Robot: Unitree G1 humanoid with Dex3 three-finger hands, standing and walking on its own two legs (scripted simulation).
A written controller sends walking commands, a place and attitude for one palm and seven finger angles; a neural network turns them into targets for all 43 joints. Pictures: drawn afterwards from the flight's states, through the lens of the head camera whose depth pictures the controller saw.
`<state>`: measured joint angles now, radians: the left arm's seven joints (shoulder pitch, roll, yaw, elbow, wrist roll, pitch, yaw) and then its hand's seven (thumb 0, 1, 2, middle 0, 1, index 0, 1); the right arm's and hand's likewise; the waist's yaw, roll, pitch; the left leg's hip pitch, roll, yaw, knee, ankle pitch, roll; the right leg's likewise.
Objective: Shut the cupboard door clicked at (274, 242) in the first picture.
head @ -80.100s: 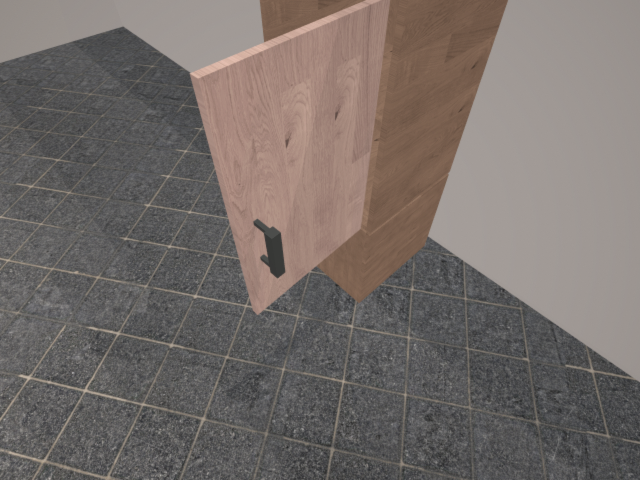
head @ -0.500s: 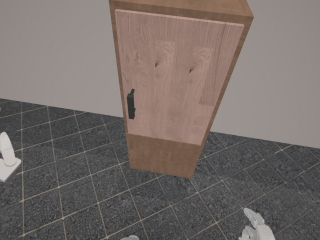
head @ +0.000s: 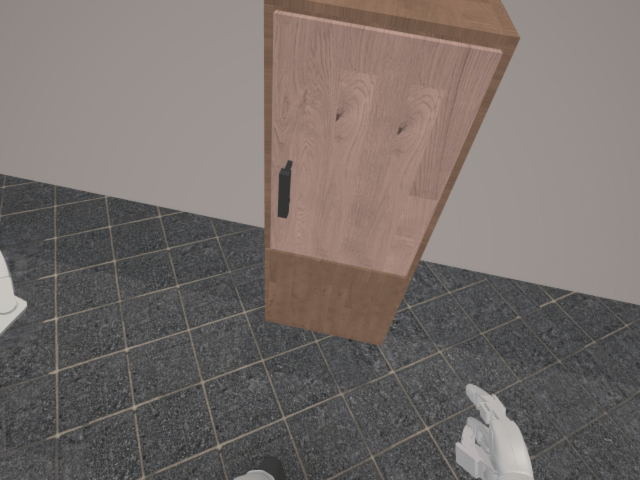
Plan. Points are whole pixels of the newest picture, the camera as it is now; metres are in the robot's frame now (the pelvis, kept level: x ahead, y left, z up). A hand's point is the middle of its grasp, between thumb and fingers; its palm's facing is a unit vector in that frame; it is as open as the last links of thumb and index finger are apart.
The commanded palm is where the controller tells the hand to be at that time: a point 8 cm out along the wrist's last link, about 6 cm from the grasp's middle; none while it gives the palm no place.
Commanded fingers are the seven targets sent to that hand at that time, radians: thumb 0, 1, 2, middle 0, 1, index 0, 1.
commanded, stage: stop stepping back and stand still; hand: left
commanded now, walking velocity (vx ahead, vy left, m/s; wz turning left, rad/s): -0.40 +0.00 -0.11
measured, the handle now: (286, 189) +0.73 +0.10 -0.09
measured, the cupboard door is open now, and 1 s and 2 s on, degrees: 0 0 0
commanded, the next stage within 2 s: let the arm hang, fingers relaxed in 0.88 s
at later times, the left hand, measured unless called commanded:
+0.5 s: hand out of the picture +0.09 +0.28 +0.20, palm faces +0.23 -0.84 -0.48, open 7.4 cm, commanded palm +0.06 +0.33 +0.19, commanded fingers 0.00 0.90 0.90 -0.20 -0.30 -0.20 -0.30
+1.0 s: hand out of the picture +0.10 +0.32 +0.18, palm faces +0.32 -0.79 -0.52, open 7.4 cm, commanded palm none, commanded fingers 0.00 0.90 0.90 -0.20 -0.30 -0.20 -0.30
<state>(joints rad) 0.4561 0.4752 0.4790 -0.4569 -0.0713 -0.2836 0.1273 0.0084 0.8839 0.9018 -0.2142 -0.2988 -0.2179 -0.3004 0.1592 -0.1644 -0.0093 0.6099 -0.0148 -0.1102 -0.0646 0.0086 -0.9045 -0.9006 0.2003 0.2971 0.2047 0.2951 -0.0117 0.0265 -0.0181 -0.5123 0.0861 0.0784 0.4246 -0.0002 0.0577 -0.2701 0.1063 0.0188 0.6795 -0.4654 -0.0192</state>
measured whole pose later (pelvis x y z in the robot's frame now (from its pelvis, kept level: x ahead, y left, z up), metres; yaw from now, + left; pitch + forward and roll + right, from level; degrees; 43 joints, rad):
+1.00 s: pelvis -0.14 +0.09 +0.00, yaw -8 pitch +0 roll -1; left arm 0.53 0.45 0.43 -0.48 -0.02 -0.19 0.16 0.01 0.89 0.90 -0.21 -0.30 -0.22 -0.30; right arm 0.28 -0.16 0.02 0.66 -0.01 -0.09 -0.03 0.01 -0.90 -0.90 0.20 0.30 0.21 0.30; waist 0.00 0.03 -0.01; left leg -0.41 0.09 0.02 0.79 -0.41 -0.02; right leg -0.28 0.02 -0.13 0.60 -0.31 -0.07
